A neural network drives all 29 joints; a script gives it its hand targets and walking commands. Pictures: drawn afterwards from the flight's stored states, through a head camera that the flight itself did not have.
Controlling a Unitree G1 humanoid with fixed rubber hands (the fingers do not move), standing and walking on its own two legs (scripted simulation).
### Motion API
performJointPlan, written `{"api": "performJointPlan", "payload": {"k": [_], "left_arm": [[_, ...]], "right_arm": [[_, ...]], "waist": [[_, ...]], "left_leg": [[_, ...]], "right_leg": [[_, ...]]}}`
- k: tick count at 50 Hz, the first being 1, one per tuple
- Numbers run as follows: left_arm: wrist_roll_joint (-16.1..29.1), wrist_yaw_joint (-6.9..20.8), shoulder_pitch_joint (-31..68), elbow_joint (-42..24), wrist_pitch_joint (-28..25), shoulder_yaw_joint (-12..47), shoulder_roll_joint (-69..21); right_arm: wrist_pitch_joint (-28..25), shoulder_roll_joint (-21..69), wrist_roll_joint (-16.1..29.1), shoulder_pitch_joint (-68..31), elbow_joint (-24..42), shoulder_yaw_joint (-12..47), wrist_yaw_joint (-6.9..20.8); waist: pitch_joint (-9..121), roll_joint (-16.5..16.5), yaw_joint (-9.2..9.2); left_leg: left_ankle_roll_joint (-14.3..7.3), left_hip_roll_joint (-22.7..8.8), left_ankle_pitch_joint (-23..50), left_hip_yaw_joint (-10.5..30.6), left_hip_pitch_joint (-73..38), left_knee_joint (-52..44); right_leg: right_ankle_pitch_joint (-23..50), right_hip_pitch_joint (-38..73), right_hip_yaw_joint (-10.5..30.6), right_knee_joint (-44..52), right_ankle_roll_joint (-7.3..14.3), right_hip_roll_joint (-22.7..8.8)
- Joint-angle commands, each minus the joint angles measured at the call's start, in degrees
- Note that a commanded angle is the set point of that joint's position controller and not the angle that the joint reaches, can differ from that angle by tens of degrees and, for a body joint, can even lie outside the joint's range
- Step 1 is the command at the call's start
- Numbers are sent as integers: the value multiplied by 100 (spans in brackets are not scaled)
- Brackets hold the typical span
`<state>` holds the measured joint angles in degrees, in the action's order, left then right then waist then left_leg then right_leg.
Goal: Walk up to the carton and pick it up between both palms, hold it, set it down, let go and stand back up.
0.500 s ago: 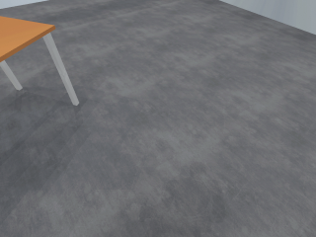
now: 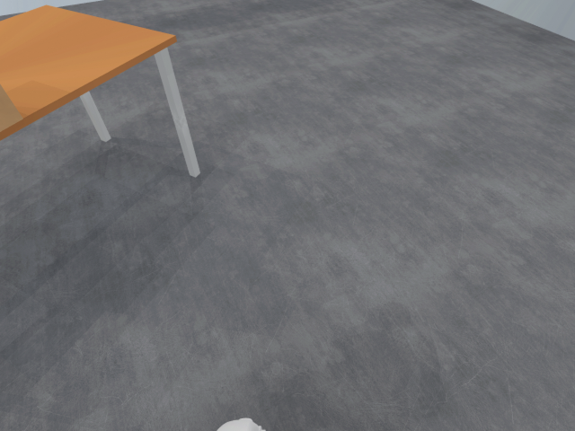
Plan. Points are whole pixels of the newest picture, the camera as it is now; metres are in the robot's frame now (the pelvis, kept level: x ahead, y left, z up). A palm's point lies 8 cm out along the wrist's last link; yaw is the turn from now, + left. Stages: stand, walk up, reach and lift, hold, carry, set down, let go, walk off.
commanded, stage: walk up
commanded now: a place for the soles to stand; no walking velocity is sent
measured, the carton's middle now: out of the picture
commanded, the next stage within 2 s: none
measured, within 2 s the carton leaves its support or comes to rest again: neither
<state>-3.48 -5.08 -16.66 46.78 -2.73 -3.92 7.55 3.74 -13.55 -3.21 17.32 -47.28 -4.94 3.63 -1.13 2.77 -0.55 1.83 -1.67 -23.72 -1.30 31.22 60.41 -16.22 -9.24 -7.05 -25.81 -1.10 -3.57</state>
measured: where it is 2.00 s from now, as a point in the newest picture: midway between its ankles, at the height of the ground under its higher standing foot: (145, 342)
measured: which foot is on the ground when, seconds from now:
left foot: up 0.00-0.20, down 0.22-0.76, up 0.78-1.00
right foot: down 0.00-0.24, up 0.26-0.72, down 0.74-1.00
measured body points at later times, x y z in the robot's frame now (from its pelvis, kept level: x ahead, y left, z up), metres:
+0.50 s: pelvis +0.13 +0.17 -0.01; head +0.14 +0.18 +0.44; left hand +0.23 +0.44 -0.09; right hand +0.31 -0.03 -0.11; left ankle +0.13 +0.23 -0.74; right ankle +0.21 +0.05 -0.65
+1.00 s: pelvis +0.32 +0.26 +0.00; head +0.34 +0.24 +0.45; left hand +0.25 +0.50 -0.09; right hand +0.57 +0.16 -0.12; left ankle +0.27 +0.40 -0.65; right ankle +0.38 +0.17 -0.74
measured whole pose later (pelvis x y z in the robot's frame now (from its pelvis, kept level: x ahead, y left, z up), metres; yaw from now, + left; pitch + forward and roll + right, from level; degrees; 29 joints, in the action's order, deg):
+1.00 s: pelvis +0.32 +0.26 +0.00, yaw +39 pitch +0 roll -1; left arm -2.5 -2.4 -20.6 37.1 -7.6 -1.7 7.5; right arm 0.6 -13.7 -3.4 15.1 -37.7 -3.2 2.8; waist 0.2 4.8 -1.7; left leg 3.7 -1.2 -16.0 2.8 37.9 68.7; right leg -16.7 -11.5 -13.9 -29.0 1.0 -4.4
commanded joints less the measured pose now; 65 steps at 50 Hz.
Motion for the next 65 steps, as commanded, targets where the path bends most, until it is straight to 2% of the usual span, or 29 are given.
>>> {"api": "performJointPlan", "payload": {"k": [1,6,9,10,11,12,13,14,15,18,21,26,32,35,36,37,38,39,41,44,48,52,57,59,60,61,62,63,65], "left_arm": [[-45,-8,423,-796,-276,-179,937],[-56,160,565,-1190,-344,-245,1301],[-38,228,443,-1253,-226,-282,1491],[-17,282,490,-1273,-152,-223,1398],[-14,370,217,-1253,-96,-75,1004],[-52,515,210,-1473,-68,107,558],[35,593,495,-2080,-63,130,621],[45,618,1096,-2278,-75,137,898],[130,653,1193,-2296,-103,160,962],[241,610,594,-1904,-165,218,736],[165,577,509,-1736,-134,214,734],[125,561,1063,-1844,-121,371,501],[158,554,1415,-1995,-212,490,141],[87,466,653,-1963,-300,359,205],[47,400,151,-1904,-339,264,371],[-33,329,-544,-1859,-367,128,691],[-115,211,-757,-1913,-359,-17,1074],[4,122,-472,-1854,-319,-165,1076],[116,84,-252,-1943,-365,54,465],[106,188,-53,-1656,-534,166,342],[102,297,-154,-1305,-641,122,504],[138,356,-225,-1210,-594,67,740],[208,412,-426,-1231,-345,-63,1186],[210,417,-437,-1258,-179,-60,1201],[198,460,-730,-1226,-106,25,975],[169,550,-1044,-1367,-71,187,564],[208,616,-974,-1685,-13,232,478],[144,621,-285,-1853,47,164,825],[275,652,-50,-1830,44,210,606]], "right_arm": [[-98,-181,54,-618,1007,95,267],[-191,-6,187,-1089,1463,297,434],[-326,-161,157,-961,1600,203,375],[-378,-329,136,-536,1561,84,302],[-436,-672,111,191,1347,-136,164],[-485,-1112,61,838,1354,-345,23],[-497,-1525,249,752,1636,-435,-62],[-449,-1461,447,548,1757,-406,-159],[-414,-1254,467,456,1777,-288,-259],[-464,-689,225,-124,1785,-113,-427],[-609,-428,123,-103,1718,-43,-364],[-732,-336,137,310,1460,-57,-385],[-675,-363,162,630,1334,-102,-314],[-623,-341,176,557,1374,-81,-273],[-648,-244,188,534,1374,-25,-239],[-681,20,161,594,1377,99,-181],[-616,47,30,861,1436,114,-165],[-512,-382,-23,694,1585,24,-251],[-449,-484,-108,184,1557,4,-201],[-379,-77,-93,161,1354,136,-72],[-391,178,9,-274,1345,292,-57],[-497,392,69,-870,1453,451,-24],[-599,287,-82,-946,1646,367,-6],[-665,150,-156,-277,1537,230,-95],[-715,-121,-226,289,1453,73,-168],[-759,-556,-216,877,1460,-113,-271],[-759,-796,-65,1152,1602,-230,-394],[-729,-746,151,1037,1655,-232,-515],[-737,-371,95,460,1832,-133,-646]], "waist": [[-157,-994,12],[-346,-1082,-50],[-284,-922,-46],[-127,-459,219],[344,578,480],[492,1869,719],[788,2135,774],[716,1209,903],[667,759,799],[316,248,270],[374,-156,154],[43,-194,288],[177,169,530],[348,-177,123],[604,-412,-138],[1234,-999,-470],[1223,-1326,-337],[1118,-1038,-229],[426,-423,-278],[61,-666,-86],[-247,-820,17],[-222,-965,-67],[-62,-873,-131],[139,-421,201],[597,212,386],[1248,1371,542],[1387,1576,705],[1243,762,828],[552,356,517]], "left_leg": [[214,-712,691,380,1039,419],[-25,-625,852,-263,-224,-1534],[-322,-352,584,-755,-977,-1914],[-419,-175,572,-790,-1501,-2283],[-517,262,245,-607,-2220,-2580],[-824,-393,-42,977,-2804,-2943],[-1563,-1223,-1089,3875,-3278,-4040],[-1698,-1604,-1728,4507,-2898,-4720],[-1504,-1489,-976,3945,-2946,-4527],[-1343,-1035,688,2553,-1880,-4122],[-1401,-882,1303,2307,-1530,-4313],[-1384,-619,1277,2193,-1865,-4481],[-1231,-183,2206,1869,-1836,-3859],[-1120,-57,1990,2078,-1445,-3101],[-976,178,1866,1850,-1115,-2347],[-693,526,818,1387,-397,-703],[-446,1101,-1445,880,899,610],[-342,657,-1198,706,1453,1464],[-185,301,-230,778,1558,1600],[82,95,455,634,1014,1408],[276,-72,1003,413,1123,826],[132,-180,1673,32,647,-809],[-337,-118,1152,-240,-334,-2053],[-550,33,1134,-311,-1104,-2775],[-687,35,1102,32,-2065,-2761],[-1076,-773,858,1622,-3138,-2742],[-1739,-1713,796,4015,-3859,-3580],[-1986,-1869,714,4593,-3447,-4153],[-1660,-1653,1543,3246,-2581,-4024]], "right_leg": [[-885,49,774,1635,992,-1857],[-844,-457,-631,1379,666,-1581],[-1147,-531,-806,788,710,-1801],[-1018,-643,-1009,-108,642,-1635],[-372,-662,-1186,-1873,435,-1107],[-1554,-1812,-1052,-3803,84,-572],[-2426,-3352,-110,-4807,-73,161],[-2144,-3426,616,-5342,17,-155],[-1624,-3464,832,-5531,65,-286],[-799,-2819,830,-4891,91,-737],[-431,-2508,700,-4586,-27,-606],[246,-3155,541,-3128,-159,-482],[803,-2142,53,-1357,96,136],[775,-672,53,-449,369,360],[854,203,291,-265,521,131],[-10,1382,1672,47,870,-1116],[-851,2067,4034,726,1152,-2544],[-1899,1689,4935,998,1681,-2956],[-1802,947,3376,1068,1219,-2300],[-207,-66,1499,1208,883,-1567],[669,-359,465,1339,996,-1454],[1358,-334,-401,1116,803,-1190],[712,-52,-304,859,782,-1537],[798,17,-493,-325,621,-1459],[764,-313,-776,-1662,453,-1135],[-419,-1268,-937,-3380,217,-604],[-2228,-2666,-380,-4672,14,136],[-2000,-2946,262,-5324,40,129],[-1262,-3059,665,-5633,57,-179]]}}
